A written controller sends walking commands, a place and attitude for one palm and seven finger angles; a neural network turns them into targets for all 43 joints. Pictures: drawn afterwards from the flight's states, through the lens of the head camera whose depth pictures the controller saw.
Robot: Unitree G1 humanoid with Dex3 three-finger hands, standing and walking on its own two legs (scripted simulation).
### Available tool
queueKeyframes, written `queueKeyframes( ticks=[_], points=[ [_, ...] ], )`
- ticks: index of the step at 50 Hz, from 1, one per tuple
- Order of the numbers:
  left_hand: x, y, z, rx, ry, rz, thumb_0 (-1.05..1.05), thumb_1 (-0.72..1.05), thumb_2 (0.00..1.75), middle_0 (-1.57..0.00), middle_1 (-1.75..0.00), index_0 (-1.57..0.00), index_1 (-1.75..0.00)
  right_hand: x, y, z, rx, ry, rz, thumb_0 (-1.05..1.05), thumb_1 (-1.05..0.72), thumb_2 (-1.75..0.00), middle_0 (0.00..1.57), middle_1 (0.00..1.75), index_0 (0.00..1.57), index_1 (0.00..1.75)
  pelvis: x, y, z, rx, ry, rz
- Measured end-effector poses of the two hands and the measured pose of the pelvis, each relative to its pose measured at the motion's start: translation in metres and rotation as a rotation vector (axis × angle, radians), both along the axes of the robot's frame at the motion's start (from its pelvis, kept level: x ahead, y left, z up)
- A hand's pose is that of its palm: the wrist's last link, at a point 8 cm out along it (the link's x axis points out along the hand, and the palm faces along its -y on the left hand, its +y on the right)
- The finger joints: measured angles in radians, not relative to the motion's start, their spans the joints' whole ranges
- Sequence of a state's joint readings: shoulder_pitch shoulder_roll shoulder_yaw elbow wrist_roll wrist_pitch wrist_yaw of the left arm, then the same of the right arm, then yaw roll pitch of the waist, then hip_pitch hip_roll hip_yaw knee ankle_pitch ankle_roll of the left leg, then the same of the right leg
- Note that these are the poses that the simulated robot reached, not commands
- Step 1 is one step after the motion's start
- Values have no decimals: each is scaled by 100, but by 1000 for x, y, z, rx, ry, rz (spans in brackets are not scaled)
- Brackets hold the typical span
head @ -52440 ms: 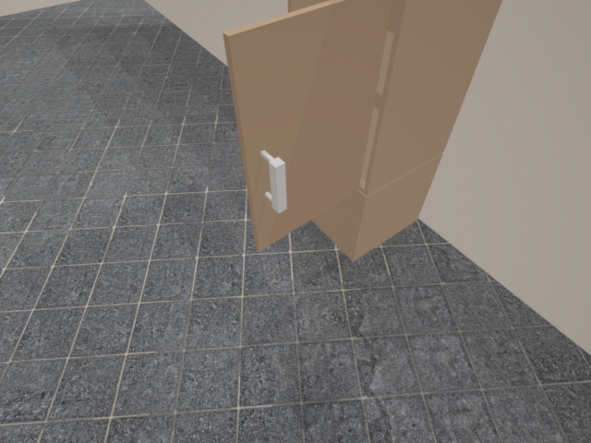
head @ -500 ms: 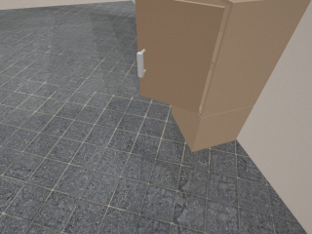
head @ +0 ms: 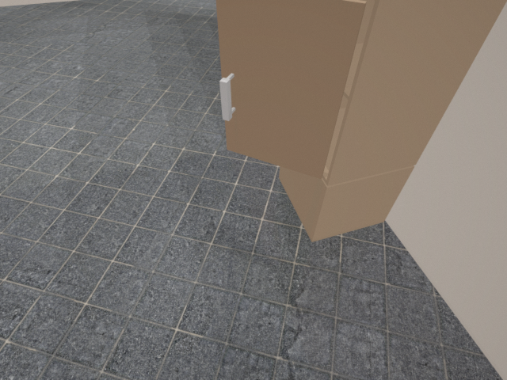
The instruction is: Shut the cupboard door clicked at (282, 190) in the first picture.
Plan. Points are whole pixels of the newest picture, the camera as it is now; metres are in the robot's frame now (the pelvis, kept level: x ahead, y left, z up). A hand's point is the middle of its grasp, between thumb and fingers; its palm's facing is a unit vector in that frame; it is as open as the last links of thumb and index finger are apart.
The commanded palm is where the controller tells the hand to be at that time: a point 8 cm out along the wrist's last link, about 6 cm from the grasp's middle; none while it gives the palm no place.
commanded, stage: look to check the result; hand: left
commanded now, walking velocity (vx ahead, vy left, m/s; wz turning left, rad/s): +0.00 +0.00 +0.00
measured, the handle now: (229, 96) +0.97 +0.13 -0.09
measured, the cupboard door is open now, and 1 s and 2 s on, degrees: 48 48 48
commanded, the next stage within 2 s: walk to a spot facing it in 0.18 s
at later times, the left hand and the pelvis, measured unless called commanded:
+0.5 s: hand out of the picture +0.09 +0.22 -0.16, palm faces +0.05 -0.95 -0.30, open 7.4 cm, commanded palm none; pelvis +0.02 -0.01 +0.00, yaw +3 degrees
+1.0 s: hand out of the picture +0.02 +0.23 -0.17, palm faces +0.35 -0.90 -0.26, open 7.4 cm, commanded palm none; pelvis +0.01 +0.00 -0.01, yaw +21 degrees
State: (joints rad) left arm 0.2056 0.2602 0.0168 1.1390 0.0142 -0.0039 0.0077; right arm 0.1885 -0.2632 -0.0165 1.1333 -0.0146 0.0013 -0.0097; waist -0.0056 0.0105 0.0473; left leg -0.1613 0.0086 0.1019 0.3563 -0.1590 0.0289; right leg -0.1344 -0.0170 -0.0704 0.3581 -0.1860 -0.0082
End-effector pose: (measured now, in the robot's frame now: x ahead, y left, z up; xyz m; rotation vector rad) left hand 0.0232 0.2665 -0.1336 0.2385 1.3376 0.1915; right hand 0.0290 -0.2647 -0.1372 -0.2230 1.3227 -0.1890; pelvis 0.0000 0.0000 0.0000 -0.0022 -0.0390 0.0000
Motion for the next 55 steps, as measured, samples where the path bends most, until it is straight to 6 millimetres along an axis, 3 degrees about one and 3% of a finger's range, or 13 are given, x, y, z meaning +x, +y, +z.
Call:
queueKeyframes(
  ticks=[14,22,28,36,41,49,55],
  points=[
    [45,9,10,33,-75,-32,0,90,90,-20,-30,-20,-30,34,-20,9,-34,-47,28,0,-91,-90,20,30,21,30,12,-5,2,2,6,3],
    [58,6,10,42,-99,-10,0,90,90,-20,-30,-20,-30,48,-19,5,-27,-45,49,0,-91,-90,20,30,20,30,17,-8,0,5,18,34],
    [42,-7,-5,7,-106,62,0,90,90,-20,-30,-20,-30,48,3,-10,20,6,88,0,-91,-90,20,30,20,30,15,-7,-10,-8,19,99],
    [-7,-2,-40,-59,-60,203,0,90,90,-20,-30,-20,-30,58,44,-22,36,28,178,0,-91,-90,20,30,20,30,10,13,-29,-15,19,219],
    [-27,6,-32,-51,-20,263,1,90,90,-20,-30,-20,-30,60,57,-15,32,40,230,0,-91,-90,20,30,21,30,6,16,-21,-13,52,261],
    [-24,5,-7,-5,-107,327,1,91,90,-20,-30,-20,-30,80,45,-7,23,44,308,0,-91,-90,20,30,21,30,6,3,-9,-35,73,353],
    [-26,-11,1,61,-200,384,0,90,90,-20,-30,-20,-30,116,20,-20,31,18,375,0,-91,-90,20,30,21,30,10,-23,-18,-11,79,440]
  ],
)
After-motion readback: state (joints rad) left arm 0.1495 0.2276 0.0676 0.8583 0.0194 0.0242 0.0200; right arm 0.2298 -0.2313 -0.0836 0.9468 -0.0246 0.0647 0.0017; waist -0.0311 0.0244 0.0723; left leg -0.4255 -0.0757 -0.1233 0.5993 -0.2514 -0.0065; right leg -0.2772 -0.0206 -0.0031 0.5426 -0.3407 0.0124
